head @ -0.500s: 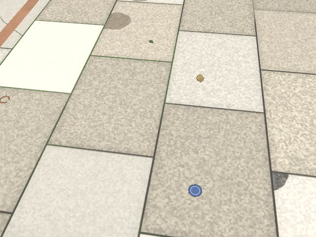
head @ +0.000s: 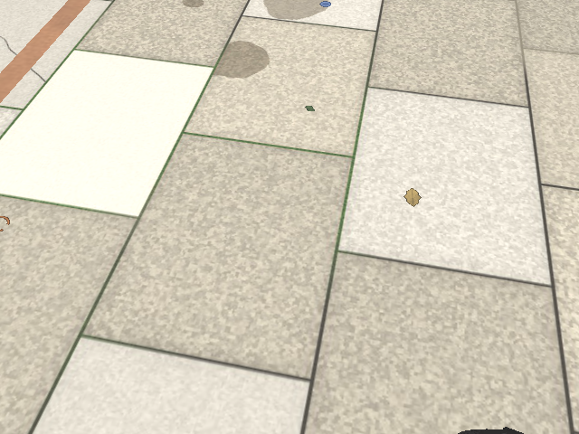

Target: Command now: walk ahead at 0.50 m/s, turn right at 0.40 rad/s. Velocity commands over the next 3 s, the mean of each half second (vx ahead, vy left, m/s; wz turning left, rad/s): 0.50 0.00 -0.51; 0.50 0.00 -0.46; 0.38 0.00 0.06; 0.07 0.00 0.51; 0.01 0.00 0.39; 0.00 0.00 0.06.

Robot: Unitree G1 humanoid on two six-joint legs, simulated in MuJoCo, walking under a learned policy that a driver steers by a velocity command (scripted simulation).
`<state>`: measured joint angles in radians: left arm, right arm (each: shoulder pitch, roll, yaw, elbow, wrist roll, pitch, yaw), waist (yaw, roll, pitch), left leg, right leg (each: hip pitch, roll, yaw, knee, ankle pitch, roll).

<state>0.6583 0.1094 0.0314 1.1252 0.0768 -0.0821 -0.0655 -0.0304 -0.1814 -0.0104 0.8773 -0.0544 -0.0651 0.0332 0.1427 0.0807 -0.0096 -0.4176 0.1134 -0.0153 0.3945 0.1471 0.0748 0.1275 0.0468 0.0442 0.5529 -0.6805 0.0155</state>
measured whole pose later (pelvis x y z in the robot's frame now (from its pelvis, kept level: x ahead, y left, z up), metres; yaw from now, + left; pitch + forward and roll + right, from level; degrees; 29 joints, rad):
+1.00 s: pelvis +0.54 -0.06 -0.02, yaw -30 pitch +3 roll -1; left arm 0.36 0.25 0.09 0.79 -0.02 -0.06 0.01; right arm 0.03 -0.25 -0.05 0.76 0.01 -0.11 0.03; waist 0.07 0.03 -0.01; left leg -0.51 0.02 -0.02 0.50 -0.03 0.02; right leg -0.08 0.08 0.13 0.45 -0.42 -0.05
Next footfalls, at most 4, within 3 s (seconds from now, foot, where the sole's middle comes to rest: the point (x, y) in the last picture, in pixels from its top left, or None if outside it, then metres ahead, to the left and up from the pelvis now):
0.54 right None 0.42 -0.12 -0.79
1.02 left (360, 341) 0.75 -0.04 -0.79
1.48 right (480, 322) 0.85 -0.35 -0.79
1.88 left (377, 302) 0.87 -0.08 -0.79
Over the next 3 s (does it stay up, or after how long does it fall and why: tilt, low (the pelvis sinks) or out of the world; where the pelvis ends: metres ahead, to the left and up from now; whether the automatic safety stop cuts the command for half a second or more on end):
stays up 0.78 -0.16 -0.02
